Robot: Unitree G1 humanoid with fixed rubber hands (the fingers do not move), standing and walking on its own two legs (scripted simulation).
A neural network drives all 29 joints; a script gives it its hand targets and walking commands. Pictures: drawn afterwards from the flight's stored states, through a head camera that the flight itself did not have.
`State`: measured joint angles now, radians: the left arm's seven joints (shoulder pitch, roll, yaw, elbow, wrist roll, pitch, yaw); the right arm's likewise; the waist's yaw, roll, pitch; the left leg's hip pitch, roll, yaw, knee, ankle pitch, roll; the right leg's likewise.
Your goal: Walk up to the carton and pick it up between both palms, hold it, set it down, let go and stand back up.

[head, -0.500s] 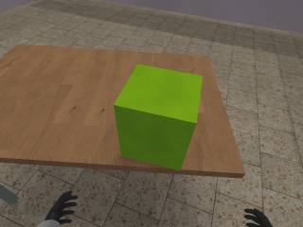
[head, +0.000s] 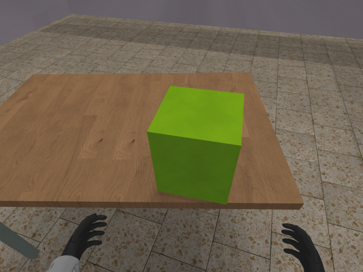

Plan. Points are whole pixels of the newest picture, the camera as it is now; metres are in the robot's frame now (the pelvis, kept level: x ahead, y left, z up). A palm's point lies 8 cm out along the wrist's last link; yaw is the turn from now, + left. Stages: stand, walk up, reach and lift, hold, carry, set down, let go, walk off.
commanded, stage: reach and lift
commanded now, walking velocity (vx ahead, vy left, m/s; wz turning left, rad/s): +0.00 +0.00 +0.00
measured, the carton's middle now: (198, 145) +0.47 -0.02 +0.01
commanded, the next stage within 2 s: none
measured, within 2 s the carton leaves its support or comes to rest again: neither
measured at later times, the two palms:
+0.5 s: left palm (69, 234) +0.22 +0.27 +0.01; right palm (279, 236) +0.21 -0.17 +0.02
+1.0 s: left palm (80, 193) +0.30 +0.25 +0.05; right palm (274, 205) +0.26 -0.16 +0.05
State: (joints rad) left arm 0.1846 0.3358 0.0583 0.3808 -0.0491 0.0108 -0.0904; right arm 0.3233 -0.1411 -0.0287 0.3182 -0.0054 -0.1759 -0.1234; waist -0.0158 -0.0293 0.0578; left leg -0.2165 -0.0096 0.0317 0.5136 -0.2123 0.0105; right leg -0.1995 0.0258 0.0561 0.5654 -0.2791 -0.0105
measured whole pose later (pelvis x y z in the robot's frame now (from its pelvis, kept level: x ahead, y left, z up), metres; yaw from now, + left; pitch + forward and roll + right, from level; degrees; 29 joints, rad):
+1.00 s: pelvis +0.04 +0.01 +0.00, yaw +0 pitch -2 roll +1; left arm 0.06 0.44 -0.01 0.15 -0.23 0.07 -0.13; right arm 0.25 -0.04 0.07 -0.05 0.08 0.05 -0.26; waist 0.01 -0.04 0.02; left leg -0.21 -0.02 0.03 0.49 -0.25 0.01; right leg -0.18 0.02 0.06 0.51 -0.31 0.00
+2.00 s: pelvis +0.03 +0.01 +0.01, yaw +0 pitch -2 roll +1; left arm -0.69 0.47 0.02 0.55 -0.23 0.36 -0.14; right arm -0.49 -0.10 -0.03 0.26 0.16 0.39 -0.26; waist -0.09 -0.05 0.02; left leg -0.20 -0.02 0.03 0.44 -0.21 0.01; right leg -0.18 0.02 0.06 0.48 -0.27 0.00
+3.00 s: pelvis +0.04 +0.00 +0.01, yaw +0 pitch +0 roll +1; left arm -1.09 0.42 -0.04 1.36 -0.23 0.03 -0.09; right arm -0.98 -0.10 -0.04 1.04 0.21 0.15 -0.24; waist -0.15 -0.06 -0.04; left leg -0.22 -0.01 0.03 0.44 -0.23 0.01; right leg -0.19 0.02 0.05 0.48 -0.29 -0.01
